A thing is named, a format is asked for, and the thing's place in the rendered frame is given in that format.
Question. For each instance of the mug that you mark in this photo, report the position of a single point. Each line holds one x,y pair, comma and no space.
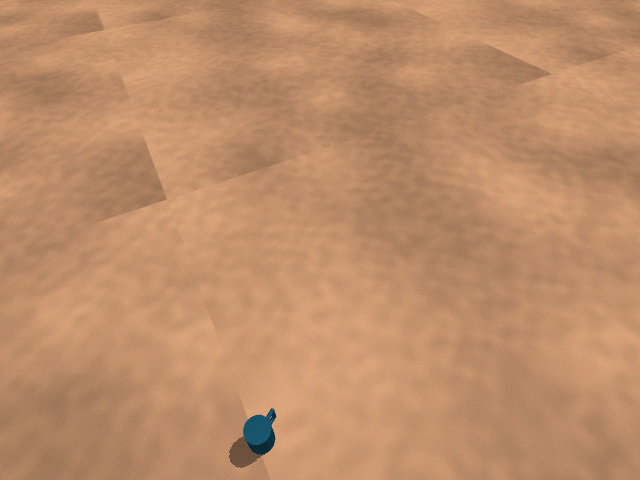
259,433

